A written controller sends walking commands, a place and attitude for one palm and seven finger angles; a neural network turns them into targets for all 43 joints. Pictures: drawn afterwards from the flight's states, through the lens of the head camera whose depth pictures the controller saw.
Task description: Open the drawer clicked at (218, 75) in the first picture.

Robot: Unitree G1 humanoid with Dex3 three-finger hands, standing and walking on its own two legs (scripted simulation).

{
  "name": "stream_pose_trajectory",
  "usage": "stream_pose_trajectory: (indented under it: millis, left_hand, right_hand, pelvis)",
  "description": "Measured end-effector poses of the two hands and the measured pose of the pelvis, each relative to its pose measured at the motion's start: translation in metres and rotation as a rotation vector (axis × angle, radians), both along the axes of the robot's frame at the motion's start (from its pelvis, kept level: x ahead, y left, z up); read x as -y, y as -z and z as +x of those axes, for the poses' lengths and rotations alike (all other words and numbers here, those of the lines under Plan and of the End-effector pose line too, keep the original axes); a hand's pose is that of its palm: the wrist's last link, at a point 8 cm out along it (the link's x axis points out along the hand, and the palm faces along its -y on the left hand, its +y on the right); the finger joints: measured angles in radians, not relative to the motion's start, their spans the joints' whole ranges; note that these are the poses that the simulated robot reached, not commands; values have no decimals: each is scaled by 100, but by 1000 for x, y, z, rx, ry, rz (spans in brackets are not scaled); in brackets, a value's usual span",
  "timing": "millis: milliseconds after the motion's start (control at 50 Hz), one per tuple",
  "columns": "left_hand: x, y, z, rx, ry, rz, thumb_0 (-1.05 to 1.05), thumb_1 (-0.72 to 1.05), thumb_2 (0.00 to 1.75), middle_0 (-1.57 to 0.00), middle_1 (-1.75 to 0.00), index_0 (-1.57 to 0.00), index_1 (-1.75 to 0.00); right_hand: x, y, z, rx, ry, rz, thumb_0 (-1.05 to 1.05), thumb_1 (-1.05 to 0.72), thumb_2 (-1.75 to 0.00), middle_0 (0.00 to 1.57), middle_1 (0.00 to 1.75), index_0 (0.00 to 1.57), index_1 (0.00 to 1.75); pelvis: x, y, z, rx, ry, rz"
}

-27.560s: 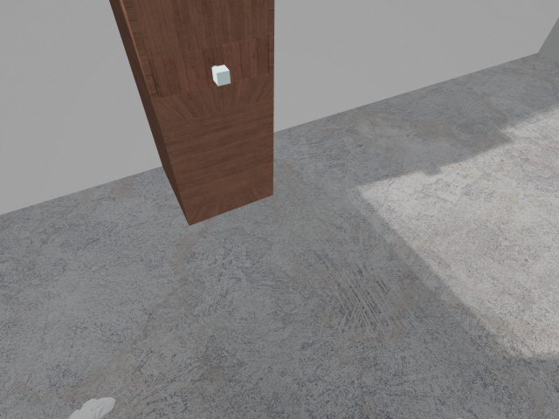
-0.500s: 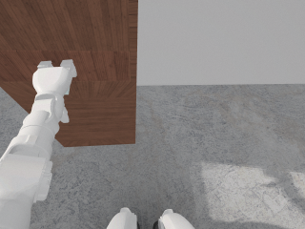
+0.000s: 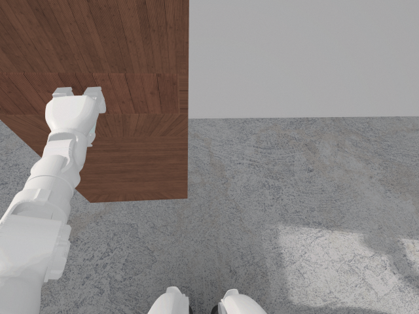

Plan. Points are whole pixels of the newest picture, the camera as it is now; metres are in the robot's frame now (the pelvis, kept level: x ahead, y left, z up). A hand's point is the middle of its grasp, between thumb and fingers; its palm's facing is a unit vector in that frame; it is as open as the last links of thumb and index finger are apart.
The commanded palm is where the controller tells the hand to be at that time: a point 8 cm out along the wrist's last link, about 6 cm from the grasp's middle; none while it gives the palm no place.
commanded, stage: close the thumb around the handle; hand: left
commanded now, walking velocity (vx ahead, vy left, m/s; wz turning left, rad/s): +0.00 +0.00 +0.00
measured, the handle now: (83, 110) +0.52 +0.25 +0.01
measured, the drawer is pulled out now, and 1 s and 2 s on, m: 0.00 0.02 0.07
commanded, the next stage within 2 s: pull the drawer open in 0.10 s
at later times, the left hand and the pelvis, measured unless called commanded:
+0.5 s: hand (83, 136) +0.47 +0.24 -0.01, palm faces -0.09 -0.06 -0.99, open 7.9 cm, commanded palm +0.43 +0.22 +0.05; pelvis +0.02 +0.01 +0.01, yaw -2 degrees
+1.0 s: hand (82, 140) +0.46 +0.24 -0.01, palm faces -0.07 -0.03 -1.00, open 7.9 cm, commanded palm +0.44 +0.22 +0.05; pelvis +0.00 +0.00 +0.00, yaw +0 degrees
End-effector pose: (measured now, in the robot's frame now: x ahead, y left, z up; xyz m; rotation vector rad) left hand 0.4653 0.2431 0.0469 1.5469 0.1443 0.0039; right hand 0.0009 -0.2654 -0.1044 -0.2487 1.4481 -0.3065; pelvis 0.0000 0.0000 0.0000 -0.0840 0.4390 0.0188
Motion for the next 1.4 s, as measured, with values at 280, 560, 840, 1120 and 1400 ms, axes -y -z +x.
stream_pose_trajectory:
  millis: [280,560,840,1120,1400]
  left_hand:
    - [0,0,0,-9,0,-5,-1,35,66,-30,-135,-37,-135]
    - [-1,-1,-21,2,12,-45,3,35,63,-30,-135,-39,-135]
    - [0,0,-24,24,16,-12,-1,33,70,-31,-135,-39,-135]
    - [0,0,-26,8,7,-7,0,36,66,-29,-135,-35,-135]
    - [-1,-1,-69,22,21,-66,5,37,62,-28,-135,-39,-135]
  right_hand:
    - [2,-3,-3,1,14,-2,0,-91,-90,20,30,21,30]
    - [-10,-5,25,26,26,46,0,-91,-90,20,30,21,30]
    - [-7,2,66,113,-66,33,0,-91,-90,20,30,21,30]
    - [-1,-4,13,34,10,19,0,-91,-90,20,30,21,30]
    - [-14,-12,51,121,30,63,1,-91,-90,20,30,21,30]
  pelvis:
    - [1,-2,1,4,8,2]
    - [-8,-13,22,37,34,8]
    - [-4,-5,10,28,-5,7]
    - [-1,-7,2,41,17,9]
    - [-11,-22,25,84,55,17]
